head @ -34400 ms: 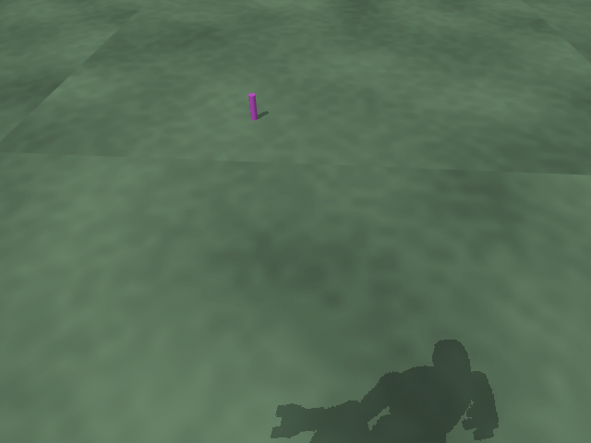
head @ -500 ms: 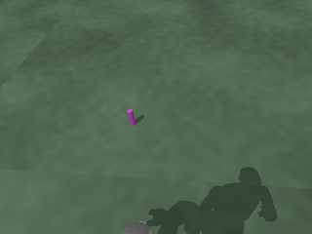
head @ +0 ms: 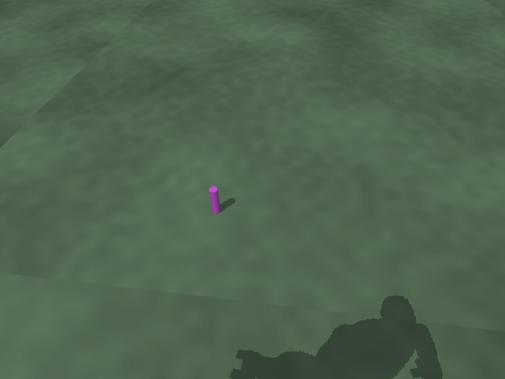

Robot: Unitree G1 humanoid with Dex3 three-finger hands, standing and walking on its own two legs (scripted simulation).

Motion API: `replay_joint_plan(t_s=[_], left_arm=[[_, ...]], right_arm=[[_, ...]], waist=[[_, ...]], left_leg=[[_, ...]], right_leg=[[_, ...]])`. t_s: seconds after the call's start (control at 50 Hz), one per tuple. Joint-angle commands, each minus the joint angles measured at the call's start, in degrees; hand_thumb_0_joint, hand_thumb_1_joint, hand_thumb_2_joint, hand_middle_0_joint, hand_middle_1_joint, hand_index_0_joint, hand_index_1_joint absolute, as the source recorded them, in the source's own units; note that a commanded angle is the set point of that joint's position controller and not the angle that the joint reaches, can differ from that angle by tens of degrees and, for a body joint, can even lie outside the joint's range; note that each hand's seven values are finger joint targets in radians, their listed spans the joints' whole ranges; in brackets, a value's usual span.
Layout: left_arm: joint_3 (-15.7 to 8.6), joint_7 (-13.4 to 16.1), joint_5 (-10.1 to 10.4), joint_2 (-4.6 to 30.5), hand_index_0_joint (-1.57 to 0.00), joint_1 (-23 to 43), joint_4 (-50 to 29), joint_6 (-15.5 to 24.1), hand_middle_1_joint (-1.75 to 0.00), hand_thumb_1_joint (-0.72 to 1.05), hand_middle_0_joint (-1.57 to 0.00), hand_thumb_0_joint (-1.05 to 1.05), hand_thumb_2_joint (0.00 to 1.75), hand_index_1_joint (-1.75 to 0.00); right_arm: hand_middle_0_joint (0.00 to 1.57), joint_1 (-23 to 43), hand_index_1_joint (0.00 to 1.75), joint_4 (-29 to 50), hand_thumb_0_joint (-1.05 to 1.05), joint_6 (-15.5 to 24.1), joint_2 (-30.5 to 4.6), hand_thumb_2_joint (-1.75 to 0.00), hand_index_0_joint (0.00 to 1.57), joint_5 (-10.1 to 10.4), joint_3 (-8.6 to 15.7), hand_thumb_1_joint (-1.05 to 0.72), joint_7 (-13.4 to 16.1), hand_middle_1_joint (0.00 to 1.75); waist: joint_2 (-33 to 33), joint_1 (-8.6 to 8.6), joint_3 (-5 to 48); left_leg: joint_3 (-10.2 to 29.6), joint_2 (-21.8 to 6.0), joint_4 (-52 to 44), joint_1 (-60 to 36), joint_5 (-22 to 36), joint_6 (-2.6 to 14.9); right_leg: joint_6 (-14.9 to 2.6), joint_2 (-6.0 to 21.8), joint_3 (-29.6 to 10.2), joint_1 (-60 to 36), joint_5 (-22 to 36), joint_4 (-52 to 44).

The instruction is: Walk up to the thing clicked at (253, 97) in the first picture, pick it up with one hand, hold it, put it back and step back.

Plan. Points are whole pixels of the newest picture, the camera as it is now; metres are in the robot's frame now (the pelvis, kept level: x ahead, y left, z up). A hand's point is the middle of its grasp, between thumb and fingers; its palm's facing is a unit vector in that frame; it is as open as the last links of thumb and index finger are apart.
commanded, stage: step back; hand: left
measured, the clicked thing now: (215, 200) +1.03 +0.22 -0.68
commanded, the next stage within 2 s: stand in 0.48 s
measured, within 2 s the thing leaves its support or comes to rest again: neither
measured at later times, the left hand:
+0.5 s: hand out of the picture +0.15 +0.28 -0.14, palm faces -0.01 -0.93 -0.36, open 7.4 cm
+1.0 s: hand out of the picture +0.10 +0.27 -0.13, palm faces -0.04 -0.94 -0.34, open 7.4 cm
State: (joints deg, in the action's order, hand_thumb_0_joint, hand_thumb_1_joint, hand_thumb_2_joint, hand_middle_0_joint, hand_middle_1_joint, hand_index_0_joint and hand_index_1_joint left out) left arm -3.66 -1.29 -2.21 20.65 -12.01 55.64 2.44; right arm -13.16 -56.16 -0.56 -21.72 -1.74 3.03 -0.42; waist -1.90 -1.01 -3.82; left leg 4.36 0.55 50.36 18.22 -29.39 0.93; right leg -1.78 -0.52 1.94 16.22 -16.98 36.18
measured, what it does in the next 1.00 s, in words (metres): stands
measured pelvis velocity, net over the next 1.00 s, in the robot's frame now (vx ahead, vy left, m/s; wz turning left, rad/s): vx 0.03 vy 0.02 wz -0.01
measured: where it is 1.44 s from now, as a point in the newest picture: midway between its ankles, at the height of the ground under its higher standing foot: outside the picture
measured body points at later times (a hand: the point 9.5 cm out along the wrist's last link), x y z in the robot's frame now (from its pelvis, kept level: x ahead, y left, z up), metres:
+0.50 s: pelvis +0.04 +0.03 +0.01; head +0.06 +0.03 +0.46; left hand +0.15 +0.33 -0.11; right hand +0.16 -0.27 -0.11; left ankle +0.05 +0.14 -0.72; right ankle +0.03 -0.11 -0.72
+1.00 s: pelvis +0.03 +0.02 +0.02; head +0.04 +0.02 +0.47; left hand +0.10 +0.32 -0.11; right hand +0.09 -0.28 -0.11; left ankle +0.05 +0.14 -0.72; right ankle +0.03 -0.11 -0.72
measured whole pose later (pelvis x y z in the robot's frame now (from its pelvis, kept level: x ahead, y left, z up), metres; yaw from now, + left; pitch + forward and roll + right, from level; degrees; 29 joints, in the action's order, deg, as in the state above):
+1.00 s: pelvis +0.03 +0.02 +0.02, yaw -1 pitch -3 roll +0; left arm -0.3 -0.8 -0.7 19.9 -6.0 66.6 1.0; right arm -5.5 -66.2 0.4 -19.9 -0.6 0.8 -1.1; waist -0.2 0.4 -4.0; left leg -1.3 -0.9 18.8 7.3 -8.7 -0.4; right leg 1.1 1.1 -0.3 6.2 -9.9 18.9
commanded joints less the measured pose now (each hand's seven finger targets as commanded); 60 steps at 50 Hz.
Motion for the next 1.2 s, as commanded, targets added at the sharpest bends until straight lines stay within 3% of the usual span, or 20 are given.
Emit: replay_joint_plan(t_s=[0.0, 0.06, 0.08, 0.1, 0.12, 0.14, 0.16, 0.18, 0.2, 0.24, 0.28, 0.34, 0.44, 0.46, 0.56, 0.7, 0.76, 0.86, 1.08, 1.18], left_arm=[[-3.7, 1.9, 0.2, 16.6, -0.20, 2.7, -4.4, 1.7, -0.30, 0.90, -0.20, 0.00, 0.90, -0.30], [-2.6, 1.6, 0.7, 15.7, -0.20, 5.8, -4.9, 1.0, -0.30, 0.90, -0.20, 0.00, 0.90, -0.30], [-2.0, 1.6, 1.0, 14.6, -0.20, 6.1, -5.1, 0.5, -0.30, 0.90, -0.20, 0.00, 0.90, -0.30], [-0.9, 1.6, 1.3, 12.4, -0.20, 5.8, -5.2, 0.2, -0.30, 0.90, -0.20, 0.00, 0.90, -0.30], [0.1, 1.7, 1.9, 9.5, -0.20, 4.7, -5.3, -0.2, -0.30, 0.90, -0.20, 0.00, 0.90, -0.30], [-0.1, 1.9, 2.8, 9.8, -0.20, 3.2, -4.0, -0.8, -0.30, 0.90, -0.20, 0.00, 0.90, -0.30], [-0.9, 2.1, 2.2, 12.7, -0.20, 3.1, -2.2, -1.0, -0.30, 0.90, -0.20, 0.00, 0.90, -0.30], [-0.5, 2.0, 1.9, 11.8, -0.20, 2.7, -1.9, -0.6, -0.30, 0.90, -0.20, 0.00, 0.90, -0.30], [-0.4, 2.1, 1.7, 11.5, -0.20, 2.8, -1.0, -0.2, -0.30, 0.90, -0.20, 0.00, 0.90, -0.30], [-0.9, 2.2, 2.0, 13.5, -0.20, 3.0, 0.1, 0.6, -0.30, 0.90, -0.20, 0.00, 0.90, -0.30], [-0.9, 2.3, 2.1, 14.1, -0.20, 5.4, -0.1, 0.6, -0.30, 0.90, -0.20, 0.00, 0.90, -0.30], [-0.4, 2.6, 2.2, 13.2, -0.20, 6.0, 1.0, 0.4, -0.30, 0.90, -0.20, 0.00, 0.90, -0.30], [-0.2, 2.6, 2.0, 12.4, -0.20, 8.0, 1.9, -0.1, -0.30, 0.90, -0.20, 0.00, 0.90, -0.30], [1.0, 2.3, 2.4, 10.4, -0.20, 8.4, 3.2, -0.3, -0.30, 0.90, -0.20, 0.00, 0.90, -0.30], [1.1, 2.1, 2.0, 11.3, -0.20, 10.2, 4.4, -0.4, -0.30, 0.90, -0.20, 0.00, 0.90, -0.30], [1.3, 1.7, 1.7, 11.2, -0.20, 11.2, 5.6, -0.3, -0.30, 0.90, -0.20, 0.00, 0.90, -0.30], [1.2, 1.7, 1.6, 11.4, -0.20, 11.1, 6.0, 0.0, -0.30, 0.90, -0.20, 0.00, 0.90, -0.30], [1.2, 1.5, 1.5, 11.4, -0.20, 10.1, 6.8, -0.2, -0.30, 0.90, -0.20, 0.00, 0.90, -0.30], [1.2, 1.6, 1.7, 12.0, -0.20, 9.0, 6.7, 0.0, -0.30, 0.90, -0.20, 0.00, 0.90, -0.30], [1.5, 1.6, 1.8, 11.9, -0.20, 8.1, 7.1, -0.4, -0.30, 0.90, -0.20, 0.00, 0.90, -0.30]], right_arm=[[0.20, 0.2, 0.30, 2.9, 0.00, 2.4, -10.4, -0.90, 0.20, 0.3, 2.7, -0.90, 0.5, 0.30], [0.20, -1.0, 0.30, 1.5, 0.00, 2.6, -8.7, -0.90, 0.20, 0.1, 2.6, -0.90, 0.4, 0.30], [0.20, -1.7, 0.30, 0.7, 0.00, 2.8, -8.8, -0.90, 0.20, -0.1, 2.8, -0.90, 0.6, 0.30], [0.20, -1.4, 0.30, 0.6, 0.00, 3.0, -9.8, -0.90, 0.20, -0.4, 3.2, -0.90, 1.1, 0.30], [0.20, -0.1, 0.30, 1.0, 0.00, 3.2, -12.1, -0.90, 0.20, -0.9, 3.3, -0.90, 1.5, 0.30], [0.20, 5.4, 0.30, 2.6, 0.00, 3.4, -15.2, -0.90, 0.20, -0.2, 3.1, -0.90, 1.4, 0.30], [0.20, 8.0, 0.30, 2.7, 0.00, 3.2, -15.8, -0.90, 0.20, 0.2, 3.3, -0.90, 1.0, 0.30], [0.20, 9.3, 0.30, 2.2, 0.00, 3.0, -14.0, -0.90, 0.20, 0.0, 2.6, -0.90, 1.0, 0.30], [0.20, 10.5, 0.30, 1.9, 0.00, 2.8, -12.5, -0.90, 0.20, 0.3, 1.9, -0.90, 1.0, 0.30], [0.20, 10.2, 0.30, 1.0, 0.00, 2.7, -10.5, -0.90, 0.20, 1.0, 1.1, -0.90, 1.1, 0.30], [0.20, 8.3, 0.30, -0.6, 0.00, 2.5, -10.6, -0.90, 0.20, 1.1, 1.1, -0.90, 1.2, 0.30], [0.20, 10.1, 0.30, -1.5, 0.00, 2.3, -10.5, -0.90, 0.20, 1.3, 1.2, -0.90, 1.1, 0.30], [0.20, 12.4, 0.30, -2.7, 0.00, 2.0, -10.1, -0.90, 0.20, 1.3, 1.2, -0.90, 1.2, 0.30], [0.20, 11.2, 0.30, -3.1, 0.00, 2.4, -10.3, -0.90, 0.20, 1.5, 0.4, -0.90, 1.0, 0.30], [0.20, 13.3, 0.30, -3.9, 0.00, 2.8, -9.8, -0.90, 0.20, 1.4, 0.2, -0.90, 0.8, 0.30], [0.20, 14.4, 0.30, -4.7, 0.00, 2.8, -9.9, -0.90, 0.20, 1.4, 0.2, -0.90, 0.4, 0.30], [0.20, 14.3, 0.30, -5.1, 0.00, 2.9, -9.9, -0.90, 0.20, 1.3, 0.2, -0.90, 0.3, 0.30], [0.20, 13.4, 0.30, -5.6, 0.00, 2.6, -10.2, -0.90, 0.20, 1.2, 0.2, -0.90, 0.2, 0.30], [0.20, 10.9, 0.30, -6.4, 0.00, 2.6, -10.1, -0.90, 0.20, 1.1, -0.4, -0.90, 0.3, 0.30], [0.20, 10.3, 0.30, -6.8, 0.00, 2.3, -10.3, -0.90, 0.20, 1.2, -0.6, -0.90, 0.4, 0.30]], waist=[[7.9, -0.28, 0.0], [10.6, 1.44, 2.9], [8.7, 2.36, 3.9], [5.5, 2.85, 4.9], [-2.9, 1.75, 6.1], [-6.0, -0.49, 5.2], [-4.3, -0.44, 4.4], [-2.1, -1.49, 4.6], [-2.0, -1.76, 5.2], [-1.0, -0.66, 6.1], [-0.3, 0.74, 9.1], [1.1, 0.24, 10.5], [1.3, 0.33, 9.2], [1.3, 1.14, 8.9], [1.5, 0.92, 7.6], [0.9, 0.82, 4.9], [1.3, 0.92, 5.6], [0.9, 0.99, 3.5], [1.9, 1.44, 6.0], [2.7, 1.38, 4.1]], left_leg=[[0.3, -3.2, -2.1, 6.7, 1.6, 0.00], [-5.7, -1.5, -16.3, -4.0, 7.6, -0.37], [-6.2, -0.4, -22.3, -8.7, 13.9, -0.39], [-2.4, -2.4, -25.4, -12.3, 20.0, 0.15], [9.2, -10.9, -29.7, -12.4, 22.4, 2.20], [17.5, -18.3, -32.3, -5.7, 16.1, 7.49], [15.6, -18.5, -30.7, -0.3, 15.1, 10.14], [10.7, -15.8, -27.9, -2.4, 19.8, 8.28], [6.6, -13.0, -25.4, -2.3, 24.6, 5.59], [1.3, -8.0, -21.6, -2.0, 27.6, 1.54], [-0.5, -7.3, -21.4, -7.8, 33.6, 0.94], [-1.2, -8.1, -21.2, -11.0, 40.5, 1.81], [-1.5, -8.6, -24.5, -11.3, 37.2, 1.51], [0.8, -9.0, -27.8, -12.1, 37.9, 1.62], [0.2, -8.8, -30.7, -13.5, 36.5, 0.72], [0.3, -8.3, -35.2, -11.6, 24.8, -0.06], [0.3, -8.2, -35.1, -12.5, 25.3, -0.05], [1.4, -8.1, -37.5, -10.0, 15.1, -0.22], [0.6, -8.2, -34.8, -12.0, 23.9, 0.10], [0.6, -8.1, -35.1, -12.1, 20.6, -0.13]], right_leg=[[-9.14, 16.5, -20.3, -1.8, -3.9, -17.1], [-7.19, 13.0, -12.1, 1.6, 8.7, -11.4], [-5.59, 11.5, -9.9, 3.1, 13.0, -7.3], [-3.27, 9.7, -8.1, 5.3, 15.5, -3.2], [-0.63, 5.4, -5.5, 7.1, 10.7, 2.5], [1.10, 1.1, -2.1, 4.8, -4.9, 3.1], [0.91, 2.2, -3.5, -1.9, -9.7, 4.1], [0.51, 2.4, -3.5, -2.9, -6.3, -2.3], [0.24, 3.5, -4.8, -5.4, 2.7, -6.3], [-0.65, 6.3, -9.2, -8.3, 15.8, -9.1], [-1.15, 8.0, -9.4, -8.4, 24.2, -7.7], [-0.27, 7.2, -7.7, -8.9, 27.2, -8.1], [-0.08, 6.9, -7.0, -9.0, 23.7, -9.5], [0.53, 6.5, -6.6, -9.9, 22.2, -11.0], [1.21, 7.2, -6.5, -11.4, 20.2, -15.3], [1.38, 7.4, -6.8, -11.1, 12.0, -19.6], [1.29, 7.8, -7.0, -11.3, 12.1, -20.3], [1.24, 7.3, -6.9, -9.2, 6.2, -21.1], [1.04, 8.1, -7.6, -9.9, 12.4, -21.0], [0.89, 7.7, -7.6, -7.7, 8.2, -21.5]])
